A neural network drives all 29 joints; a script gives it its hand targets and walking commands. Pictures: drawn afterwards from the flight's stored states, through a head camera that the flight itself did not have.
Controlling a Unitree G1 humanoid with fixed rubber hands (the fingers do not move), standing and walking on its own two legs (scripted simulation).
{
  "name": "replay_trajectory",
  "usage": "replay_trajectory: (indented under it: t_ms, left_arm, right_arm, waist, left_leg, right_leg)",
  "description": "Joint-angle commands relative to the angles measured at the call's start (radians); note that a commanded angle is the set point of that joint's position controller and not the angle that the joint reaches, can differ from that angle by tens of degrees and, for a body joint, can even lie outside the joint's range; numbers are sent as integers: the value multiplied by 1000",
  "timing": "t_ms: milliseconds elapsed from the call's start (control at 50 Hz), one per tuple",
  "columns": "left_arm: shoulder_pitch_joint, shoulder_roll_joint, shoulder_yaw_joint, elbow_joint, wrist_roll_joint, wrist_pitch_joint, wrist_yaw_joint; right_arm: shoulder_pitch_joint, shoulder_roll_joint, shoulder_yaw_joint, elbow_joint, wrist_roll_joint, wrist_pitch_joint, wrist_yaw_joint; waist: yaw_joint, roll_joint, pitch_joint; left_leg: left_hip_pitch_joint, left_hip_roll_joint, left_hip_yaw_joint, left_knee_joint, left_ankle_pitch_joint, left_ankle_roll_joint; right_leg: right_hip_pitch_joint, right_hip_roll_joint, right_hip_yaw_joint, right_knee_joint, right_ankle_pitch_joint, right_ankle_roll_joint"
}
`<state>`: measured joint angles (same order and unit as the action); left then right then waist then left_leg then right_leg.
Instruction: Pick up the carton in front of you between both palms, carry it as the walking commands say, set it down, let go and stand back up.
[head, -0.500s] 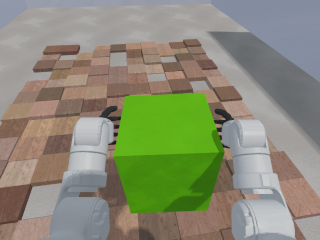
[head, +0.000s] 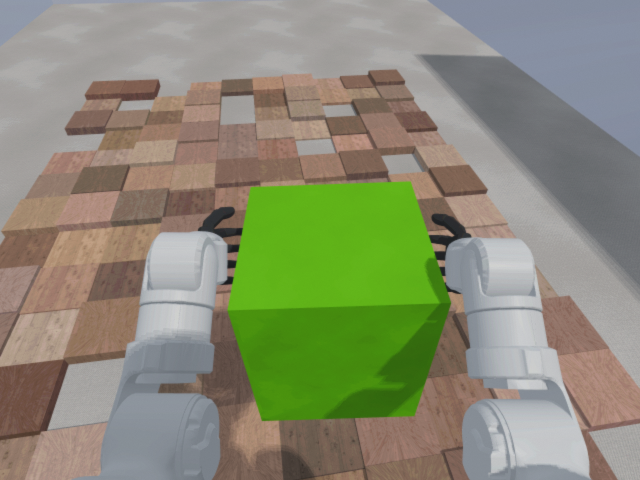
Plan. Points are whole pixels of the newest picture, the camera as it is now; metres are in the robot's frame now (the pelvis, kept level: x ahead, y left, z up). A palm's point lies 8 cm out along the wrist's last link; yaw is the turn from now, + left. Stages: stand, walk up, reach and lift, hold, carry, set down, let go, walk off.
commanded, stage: carry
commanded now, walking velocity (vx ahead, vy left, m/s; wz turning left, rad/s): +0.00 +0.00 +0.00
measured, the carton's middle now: (334, 304) +0.34 +0.00 +0.05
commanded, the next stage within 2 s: none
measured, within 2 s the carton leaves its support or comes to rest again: neither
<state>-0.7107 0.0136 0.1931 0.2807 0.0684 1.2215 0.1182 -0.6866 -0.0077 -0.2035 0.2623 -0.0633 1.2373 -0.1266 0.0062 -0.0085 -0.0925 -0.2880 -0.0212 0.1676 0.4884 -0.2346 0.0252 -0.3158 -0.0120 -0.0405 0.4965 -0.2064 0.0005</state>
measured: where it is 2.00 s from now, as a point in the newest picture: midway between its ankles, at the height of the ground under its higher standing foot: (353, 381)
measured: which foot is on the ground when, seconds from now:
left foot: down 0.00-1.00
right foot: down 0.00-0.52, up 0.54-0.96, down 0.98-1.00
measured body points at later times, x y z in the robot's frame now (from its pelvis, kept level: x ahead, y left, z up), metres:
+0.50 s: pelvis -0.01 +0.01 +0.00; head -0.03 +0.02 +0.45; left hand +0.35 +0.17 +0.12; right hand +0.35 -0.14 +0.12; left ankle +0.02 +0.06 -0.74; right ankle +0.03 -0.12 -0.74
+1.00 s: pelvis +0.09 -0.05 +0.00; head +0.08 -0.06 +0.45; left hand +0.48 +0.08 +0.18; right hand +0.46 -0.23 +0.17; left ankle +0.02 +0.05 -0.73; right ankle +0.13 -0.15 -0.74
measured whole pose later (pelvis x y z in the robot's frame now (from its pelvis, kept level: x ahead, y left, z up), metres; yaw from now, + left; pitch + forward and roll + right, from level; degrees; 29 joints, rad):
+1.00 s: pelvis +0.09 -0.05 +0.00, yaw -1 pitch +4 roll +0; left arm -0.87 0.03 0.30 0.24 0.08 1.34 0.12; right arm -0.87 -0.03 -0.24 0.24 -0.05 1.35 -0.16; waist -0.04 0.03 -0.12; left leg -0.21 0.07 0.17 0.55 -0.38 0.00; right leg -0.37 -0.01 -0.13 0.48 -0.18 -0.04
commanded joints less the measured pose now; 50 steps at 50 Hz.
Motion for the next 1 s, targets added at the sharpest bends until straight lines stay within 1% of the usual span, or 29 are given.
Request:
replay_trajectory:
  t_ms: [0,440,460,480,500,520,540,560,580,600,620,660,700,740,800,840,860,880,900,920,940,960,980]
  left_arm:
    - [-707,-1155,-520,-112,-432,-21,-230]
    - [-711,-1158,-527,-121,-433,-18,-232]
    - [-721,-1157,-531,-130,-436,-18,-231]
    - [-740,-1155,-536,-144,-442,-18,-230]
    - [-764,-1154,-541,-161,-451,-15,-229]
    - [-788,-1149,-548,-179,-462,-12,-226]
    - [-810,-1143,-554,-195,-472,-7,-221]
    - [-824,-1136,-558,-209,-480,-2,-214]
    - [-832,-1126,-557,-221,-485,5,-208]
    - [-835,-1113,-554,-231,-487,13,-201]
    - [-839,-1094,-547,-240,-486,22,-194]
    - [-821,-1061,-530,-238,-477,47,-180]
    - [-797,-1029,-506,-213,-454,71,-170]
    - [-784,-1007,-482,-179,-429,90,-165]
    - [-799,-997,-449,-131,-397,108,-166]
    - [-818,-1003,-430,-101,-383,113,-171]
    - [-825,-1010,-421,-89,-379,114,-174]
    - [-829,-1017,-412,-79,-376,116,-179]
    - [-828,-1027,-404,-73,-376,118,-184]
    - [-823,-1039,-396,-67,-377,119,-190]
    - [-815,-1048,-388,-65,-377,121,-197]
    - [-798,-1057,-379,-56,-380,124,-204]
    - [-787,-1051,-377,-53,-367,119,-206]
  right_arm:
    - [-775,1111,515,-145,427,-41,236]
    - [-778,1108,520,-159,427,-36,239]
    - [-787,1108,523,-167,429,-36,239]
    - [-801,1106,527,-181,433,-36,238]
    - [-816,1102,533,-198,438,-35,234]
    - [-834,1098,539,-217,446,-33,229]
    - [-852,1090,544,-238,452,-28,224]
    - [-870,1078,550,-263,458,-22,218]
    - [-892,1067,556,-291,466,-14,211]
    - [-914,1057,562,-317,476,-5,205]
    - [-937,1043,564,-341,486,5,199]
    - [-942,1015,559,-358,495,29,191]
    - [-926,993,540,-334,490,54,189]
    - [-916,985,518,-289,484,73,194]
    - [-925,998,487,-214,477,87,210]
    - [-938,1015,469,-166,471,87,218]
    - [-943,1027,461,-149,468,87,221]
    - [-944,1041,456,-136,466,86,223]
    - [-943,1052,451,-130,462,85,223]
    - [-945,1066,449,-129,459,85,223]
    - [-935,1080,449,-127,456,86,222]
    - [-913,1093,449,-125,451,87,220]
    - [-944,1117,452,-147,445,96,222]
  waist:
    - [-2,18,-368]
    - [-3,21,-359]
    - [-5,28,-366]
    - [-10,44,-355]
    - [-18,80,-333]
    - [-30,123,-313]
    - [-44,142,-299]
    - [-50,123,-286]
    - [-52,91,-281]
    - [-54,69,-290]
    - [-57,55,-307]
    - [-60,60,-341]
    - [-65,77,-358]
    - [-68,99,-360]
    - [-70,132,-346]
    - [-69,158,-329]
    - [-65,166,-318]
    - [-66,170,-311]
    - [-61,167,-310]
    - [-51,146,-308]
    - [-37,108,-317]
    - [-19,52,-343]
    - [11,-122,-392]
  left_leg:
    - [171,185,-171,-86,257,32]
    - [173,199,-162,-116,209,23]
    - [175,197,-170,-134,124,25]
    - [175,207,-194,-178,-27,31]
    - [190,237,-244,-235,-212,48]
    - [206,278,-317,-280,-359,83]
    - [228,338,-389,-310,-417,126]
    - [251,371,-441,-324,-417,161]
    - [287,385,-463,-328,-381,183]
    - [338,391,-469,-323,-329,195]
    - [383,382,-450,-315,-259,196]
    - [445,352,-398,-296,-126,187]
    - [484,329,-354,-277,-25,183]
    - [500,313,-319,-258,46,181]
    - [482,297,-275,-229,103,175]
    - [441,290,-244,-205,117,164]
    - [410,288,-226,-190,118,154]
    - [400,292,-222,-171,120,141]
    - [376,287,-204,-145,111,126]
    - [330,267,-163,-105,82,104]
    - [256,235,-113,-32,46,77]
    - [125,204,-67,77,10,50]
    - [-138,113,1,280,-26,-11]
  right_leg:
    - [94,-82,74,-26,124,-39]
    - [79,-76,58,-29,92,-28]
    - [73,-67,51,-24,51,-29]
    - [47,-54,35,-9,-14,-27]
    - [-12,-31,0,37,-113,-22]
    - [-86,-3,-37,115,-206,-26]
    - [-156,-13,-42,205,-230,-32]
    - [-226,-29,-21,270,-228,-42]
    - [-290,-41,-4,305,-213,-49]
    - [-338,-50,7,323,-209,-51]
    - [-362,-53,6,335,-189,-47]
    - [-371,-45,-3,335,-155,-31]
    - [-374,-36,-14,312,-133,-17]
    - [-371,-30,-25,277,-111,-9]
    - [-344,-23,-46,204,-75,-7]
    - [-300,-17,-63,144,-58,-9]
    - [-263,-15,-71,102,-42,-11]
    - [-238,-31,-47,64,17,-16]
    - [-192,-26,-59,13,35,-19]
    - [-107,-19,-78,-68,84,-22]
    - [25,0,-117,-135,89,-27]
    - [210,-17,-110,-122,41,-44]
    - [456,-180,156,-94,-28,-138]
